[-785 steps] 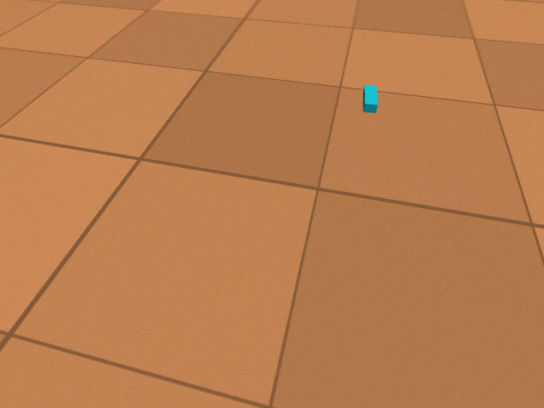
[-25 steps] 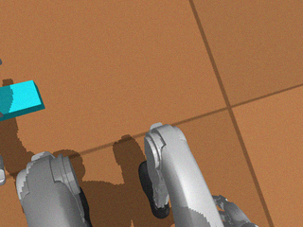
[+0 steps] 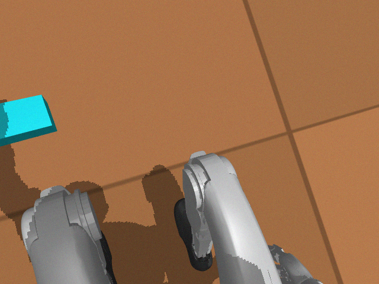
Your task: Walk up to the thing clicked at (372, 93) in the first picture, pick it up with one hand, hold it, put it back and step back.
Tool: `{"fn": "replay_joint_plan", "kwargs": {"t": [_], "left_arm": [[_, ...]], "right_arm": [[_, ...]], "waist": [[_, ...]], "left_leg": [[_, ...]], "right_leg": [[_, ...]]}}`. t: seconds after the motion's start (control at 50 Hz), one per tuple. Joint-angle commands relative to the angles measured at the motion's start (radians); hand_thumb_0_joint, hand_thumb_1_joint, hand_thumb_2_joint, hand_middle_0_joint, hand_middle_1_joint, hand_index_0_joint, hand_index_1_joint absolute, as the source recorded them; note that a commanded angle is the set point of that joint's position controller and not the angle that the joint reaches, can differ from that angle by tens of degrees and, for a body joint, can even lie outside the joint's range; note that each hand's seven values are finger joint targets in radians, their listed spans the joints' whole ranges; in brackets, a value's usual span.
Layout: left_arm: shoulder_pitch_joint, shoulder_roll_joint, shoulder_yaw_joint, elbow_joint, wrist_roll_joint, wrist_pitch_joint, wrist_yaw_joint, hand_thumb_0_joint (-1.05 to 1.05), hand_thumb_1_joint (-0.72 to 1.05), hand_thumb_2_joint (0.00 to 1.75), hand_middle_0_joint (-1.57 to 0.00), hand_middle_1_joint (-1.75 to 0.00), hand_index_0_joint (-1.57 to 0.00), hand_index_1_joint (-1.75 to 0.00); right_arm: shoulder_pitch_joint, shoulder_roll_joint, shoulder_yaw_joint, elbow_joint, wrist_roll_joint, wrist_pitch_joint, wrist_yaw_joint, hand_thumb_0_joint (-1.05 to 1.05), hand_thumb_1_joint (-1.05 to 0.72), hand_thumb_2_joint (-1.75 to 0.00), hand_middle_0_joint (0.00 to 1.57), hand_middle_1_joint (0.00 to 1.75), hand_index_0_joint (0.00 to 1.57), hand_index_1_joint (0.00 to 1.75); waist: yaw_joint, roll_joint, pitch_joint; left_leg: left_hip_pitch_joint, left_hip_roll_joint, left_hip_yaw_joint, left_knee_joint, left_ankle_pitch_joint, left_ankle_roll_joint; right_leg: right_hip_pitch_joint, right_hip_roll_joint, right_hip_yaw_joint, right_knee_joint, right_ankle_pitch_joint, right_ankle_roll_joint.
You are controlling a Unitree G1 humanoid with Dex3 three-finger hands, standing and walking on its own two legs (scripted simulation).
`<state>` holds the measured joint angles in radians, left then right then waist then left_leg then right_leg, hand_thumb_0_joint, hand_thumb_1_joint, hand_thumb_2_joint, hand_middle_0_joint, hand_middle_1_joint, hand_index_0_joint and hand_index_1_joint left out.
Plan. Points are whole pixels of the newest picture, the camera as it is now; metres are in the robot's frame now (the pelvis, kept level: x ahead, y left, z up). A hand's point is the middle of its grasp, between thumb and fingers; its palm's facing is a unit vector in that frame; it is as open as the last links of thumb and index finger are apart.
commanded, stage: rest palm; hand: left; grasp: from above
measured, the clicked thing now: out of the picture +0.48 +0.33 -0.29
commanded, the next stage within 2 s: close in 1.34 s
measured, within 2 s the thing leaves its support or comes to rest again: neither
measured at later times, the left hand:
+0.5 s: hand out of the picture +0.46 +0.31 -0.23, palm faces -0.45 -0.13 -0.88, open 13.9 cm
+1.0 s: hand out of the picture +0.46 +0.32 -0.26, palm faces -0.44 -0.16 -0.88, open 14.1 cm
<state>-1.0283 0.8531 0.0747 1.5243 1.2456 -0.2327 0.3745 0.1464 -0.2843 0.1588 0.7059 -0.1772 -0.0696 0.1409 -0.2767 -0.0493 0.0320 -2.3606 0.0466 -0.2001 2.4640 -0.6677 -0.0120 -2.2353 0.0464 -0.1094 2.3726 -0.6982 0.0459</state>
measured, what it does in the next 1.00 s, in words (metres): stands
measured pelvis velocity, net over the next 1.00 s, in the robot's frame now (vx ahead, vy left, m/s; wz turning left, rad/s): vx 0.01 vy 0.01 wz -0.07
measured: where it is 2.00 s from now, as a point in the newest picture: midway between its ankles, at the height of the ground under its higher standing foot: (152, 262)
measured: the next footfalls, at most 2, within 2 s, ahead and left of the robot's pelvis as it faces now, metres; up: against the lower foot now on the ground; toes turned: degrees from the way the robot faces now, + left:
none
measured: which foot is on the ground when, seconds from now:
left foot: down 0.00-1.00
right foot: down 0.00-1.00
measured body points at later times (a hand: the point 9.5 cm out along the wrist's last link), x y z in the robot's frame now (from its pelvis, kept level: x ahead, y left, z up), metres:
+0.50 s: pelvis +0.00 +0.00 -0.01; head +0.27 +0.10 +0.33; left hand +0.48 +0.31 -0.18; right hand +0.04 -0.26 -0.09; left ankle +0.07 +0.13 -0.28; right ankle +0.10 -0.12 -0.28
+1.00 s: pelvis +0.01 +0.01 -0.01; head +0.28 +0.12 +0.32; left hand +0.48 +0.32 -0.21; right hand +0.07 -0.25 -0.08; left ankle +0.07 +0.13 -0.28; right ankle +0.10 -0.12 -0.28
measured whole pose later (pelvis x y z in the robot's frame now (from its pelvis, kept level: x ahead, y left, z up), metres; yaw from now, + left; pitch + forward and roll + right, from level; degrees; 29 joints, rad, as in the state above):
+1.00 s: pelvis +0.01 +0.01 -0.01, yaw -4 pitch +28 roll -13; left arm -1.03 0.99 0.14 1.69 1.26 -0.23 0.58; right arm 0.06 -0.32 0.28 0.67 -0.28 -0.20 0.23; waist -0.35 -0.14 0.14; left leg -2.36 0.05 -0.27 2.56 -0.72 -0.01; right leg -2.22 0.08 -0.16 2.41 -0.72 0.07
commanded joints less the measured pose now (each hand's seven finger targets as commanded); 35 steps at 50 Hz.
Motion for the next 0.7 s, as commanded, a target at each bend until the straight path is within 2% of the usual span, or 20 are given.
{"fn": "replay_joint_plan", "kwargs": {"t": [0.0, 0.02, 0.04, 0.08, 0.12, 0.16, 0.24, 0.28, 0.3, 0.32, 0.38, 0.4, 0.44, 0.46, 0.5, 0.54, 0.56, 0.58, 0.6, 0.68], "left_arm": [[-0.292, 0.243, 0.028, -0.072, 0.02, -0.011, 0.075, 0.0, -0.52, 1.05, -0.07, -1.07, -0.08, -1.06], [-0.307, 0.243, 0.028, -0.076, 0.024, -0.013, 0.085, 0.0, -0.5, 1.04, -0.07, -1.08, -0.09, -1.06], [-0.331, 0.279, 0.047, -0.091, 0.027, -0.018, 0.098, 0.0, -0.51, 1.04, -0.07, -1.08, -0.09, -1.06], [-0.314, 0.267, 0.043, -0.05, 0.032, -0.012, 0.114, 0.0, -0.52, 1.04, -0.07, -1.05, -0.07, -1.05], [-0.325, 0.279, 0.049, -0.043, 0.04, -0.01, 0.132, 0.0, -0.52, 1.05, -0.07, -1.03, -0.06, -1.04], [-0.329, 0.255, 0.028, 0.009, 0.04, -0.005, 0.141, 0.0, -0.51, 1.03, -0.07, -1.04, -0.07, -1.04], [-0.317, 0.306, 0.041, 0.029, 0.038, -0.008, 0.169, 0.0, -0.52, 1.04, -0.07, -1.03, -0.06, -1.04], [-0.317, 0.306, 0.035, 0.058, 0.034, -0.006, 0.176, 0.0, -0.51, 1.03, -0.07, -1.04, -0.07, -1.04], [-0.323, 0.325, 0.047, 0.024, 0.029, -0.011, 0.184, 0.0, -0.52, 1.04, -0.07, -1.04, -0.07, -1.04], [-0.297, 0.318, 0.046, 0.058, 0.034, -0.008, 0.188, 0.0, -0.52, 1.01, -0.06, -1.03, -0.06, -1.03], [-0.303, 0.339, 0.047, 0.046, 0.03, -0.011, 0.203, 0.0, -0.52, 0.98, -0.06, -1.03, -0.06, -1.02], [-0.295, 0.349, 0.055, 0.051, 0.033, -0.008, 0.207, 0.0, -0.51, 1.0, -0.06, -1.03, -0.07, -1.03], [-0.298, 0.352, 0.052, 0.046, 0.023, -0.009, 0.221, 0.0, -0.53, 0.99, -0.06, -1.02, -0.06, -1.02], [-0.281, 0.376, 0.073, 0.039, 0.024, -0.01, 0.227, 0.0, -0.52, 0.98, -0.06, -1.02, -0.06, -1.02], [-0.26, 0.333, 0.041, 0.092, 0.025, -0.004, 0.226, 0.0, -0.52, 0.98, -0.06, -1.03, -0.06, -1.02], [-0.271, 0.4, 0.09, 0.059, 0.023, -0.004, 0.238, 0.0, -0.52, 0.99, -0.06, -1.02, -0.06, -1.02], [-0.259, 0.36, 0.058, 0.077, 0.034, 0.001, 0.232, 0.0, -0.53, 0.99, -0.06, -1.02, -0.06, -1.02], [-0.264, 0.354, 0.059, 0.079, 0.022, 0.0, 0.234, 0.0, -0.52, 0.98, -0.06, -1.02, -0.06, -1.02], [-0.258, 0.387, 0.079, 0.07, 0.021, 0.003, 0.236, 0.0, -0.52, 0.99, -0.06, -1.02, -0.06, -1.02], [-0.243, 0.366, 0.066, 0.064, 0.015, 0.006, 0.233, 0.0, -0.53, 0.99, -0.06, -1.01, -0.06, -1.01]], "right_arm": [[0.2, -0.266, -0.069, 0.001, -0.005, -0.002, -0.011, 0.0, -0.89, -0.89, 0.2, 0.3, 0.2, 0.3], [0.2, -0.269, -0.065, 0.001, -0.01, -0.005, -0.01, 0.0, -0.89, -0.89, 0.2, 0.3, 0.2, 0.3], [0.197, -0.272, -0.064, -0.001, -0.01, -0.007, -0.01, 0.0, -0.89, -0.89, 0.2, 0.3, 0.2, 0.3], [0.191, -0.271, -0.061, 0.0, -0.017, -0.02, -0.007, 0.0, -0.89, -0.9, 0.2, 0.3, 0.2, 0.3], [0.186, -0.28, -0.05, -0.004, -0.027, -0.026, -0.005, 0.0, -0.89, -0.9, 0.2, 0.3, 0.2, 0.3], [0.184, -0.286, -0.045, -0.003, -0.033, -0.038, 0.001, 0.0, -0.89, -0.9, 0.2, 0.3, 0.2, 0.3], [0.174, -0.295, -0.026, -0.003, -0.045, -0.054, 0.002, 0.0, -0.89, -0.9, 0.2, 0.3, 0.2, 0.3], [0.17, -0.299, -0.014, -0.007, -0.054, -0.066, 0.009, 0.0, -0.89, -0.9, 0.2, 0.3, 0.2, 0.3], [0.164, -0.3, -0.013, -0.008, -0.055, -0.067, 0.008, 0.0, -0.89, -0.9, 0.2, 0.3, 0.2, 0.3], [0.168, -0.305, -0.01, -0.008, -0.058, -0.073, 0.011, 0.0, -0.89, -0.9, 0.2, 0.3, 0.2, 0.3], [0.144, -0.308, -0.001, -0.011, -0.065, -0.081, 0.016, 0.0, -0.89, -0.9, 0.2, 0.3, 0.2, 0.3], [0.146, -0.319, 0.004, -0.021, -0.07, -0.086, 0.019, 0.0, -0.89, -0.9, 0.2, 0.3, 0.2, 0.3], [0.143, -0.317, 0.011, -0.008, -0.072, -0.091, 0.024, 0.0, -0.9, -0.9, 0.2, 0.3, 0.2, 0.3], [0.142, -0.321, 0.011, -0.018, -0.073, -0.093, 0.026, 0.0, -0.89, -0.9, 0.2, 0.3, 0.2, 0.3], [0.125, -0.319, 0.016, -0.014, -0.079, -0.103, 0.035, 0.0, -0.9, -0.9, 0.2, 0.3, 0.2, 0.3], [0.13, -0.337, 0.014, -0.023, -0.08, -0.107, 0.036, 0.0, -0.9, -0.9, 0.2, 0.3, 0.2, 0.3], [0.129, -0.332, 0.019, -0.029, -0.085, -0.112, 0.043, 0.0, -0.9, -0.9, 0.2, 0.3, 0.2, 0.3], [0.114, -0.33, 0.018, -0.029, -0.086, -0.116, 0.046, 0.0, -0.9, -0.9, 0.2, 0.3, 0.2, 0.3], [0.129, -0.342, 0.019, -0.021, -0.087, -0.117, 0.048, 0.0, -0.9, -0.9, 0.2, 0.3, 0.2, 0.3], [0.128, -0.333, 0.023, -0.021, -0.093, -0.128, 0.061, 0.0, -0.9, -0.9, 0.2, 0.3, 0.2, 0.3]], "waist": [[-0.029, 0.383, -0.647], [-0.038, 0.377, -0.64], [-0.031, 0.389, -0.651], [-0.041, 0.389, -0.613], [-0.047, 0.391, -0.629], [-0.077, 0.371, -0.592], [-0.065, 0.375, -0.609], [-0.083, 0.376, -0.587], [-0.071, 0.394, -0.621], [-0.078, 0.393, -0.591], [-0.073, 0.411, -0.617], [-0.086, 0.415, -0.596], [-0.079, 0.398, -0.597], [-0.071, 0.414, -0.611], [-0.088, 0.409, -0.558], [-0.079, 0.414, -0.586], [-0.092, 0.425, -0.56], [-0.09, 0.403, -0.554], [-0.092, 0.407, -0.562], [-0.095, 0.421, -0.566]], "left_leg": [[0.533, -0.009, 0.099, -0.228, 0.178, 0.027], [0.53, -0.01, 0.1, -0.226, 0.179, 0.029], [0.517, -0.01, 0.099, -0.227, 0.17, 0.029], [0.519, -0.008, 0.101, -0.226, 0.155, 0.028], [0.519, -0.008, 0.099, -0.221, 0.156, 0.028], [0.506, -0.007, 0.096, -0.214, 0.144, 0.031], [0.494, -0.003, 0.095, -0.195, 0.153, 0.033], [0.48, -0.001, 0.091, -0.184, 0.149, 0.034], [0.502, 0.003, 0.087, -0.188, 0.159, 0.03], [0.502, -0.001, 0.087, -0.187, 0.152, 0.028], [0.508, 0.007, 0.078, -0.18, 0.153, 0.025], [0.506, 0.006, 0.081, -0.17, 0.167, 0.027], [0.484, 0.008, 0.079, -0.16, 0.167, 0.03], [0.496, 0.01, 0.079, -0.163, 0.182, 0.028], [0.481, 0.012, 0.073, -0.167, 0.154, 0.025], [0.5, 0.014, 0.063, -0.165, 0.157, 0.023], [0.495, 0.013, 0.069, -0.159, 0.16, 0.024], [0.487, 0.015, 0.065, -0.158, 0.152, 0.025], [0.493, 0.015, 0.064, -0.151, 0.168, 0.026], [0.507, 0.018, 0.063, -0.147, 0.194, 0.023]], "right_leg": [[0.278, 0.033, -0.109, -0.216, 0.256, -0.074], [0.285, 0.035, -0.109, -0.221, 0.26, -0.07], [0.283, 0.035, -0.11, -0.221, 0.251, -0.072], [0.264, 0.034, -0.11, -0.219, 0.238, -0.072], [0.277, 0.036, -0.112, -0.22, 0.24, -0.069], [0.267, 0.037, -0.117, -0.217, 0.233, -0.067], [0.301, 0.042, -0.114, -0.216, 0.246, -0.064], [0.298, 0.043, -0.116, -0.206, 0.246, -0.063], [0.316, 0.047, -0.117, -0.206, 0.253, -0.065], [0.299, 0.042, -0.127, -0.196, 0.246, -0.066], [0.306, 0.051, -0.132, -0.186, 0.25, -0.068], [0.32, 0.049, -0.132, -0.186, 0.267, -0.063], [0.321, 0.054, -0.132, -0.189, 0.274, -0.061], [0.338, 0.054, -0.132, -0.189, 0.283, -0.062], [0.306, 0.059, -0.139, -0.177, 0.259, -0.066], [0.319, 0.057, -0.148, -0.174, 0.258, -0.065], [0.317, 0.056, -0.142, -0.168, 0.263, -0.065], [0.317, 0.06, -0.145, -0.176, 0.26, -0.062], [0.333, 0.06, -0.146, -0.182, 0.274, -0.058], [0.359, 0.062, -0.143, -0.178, 0.3, -0.057]]}}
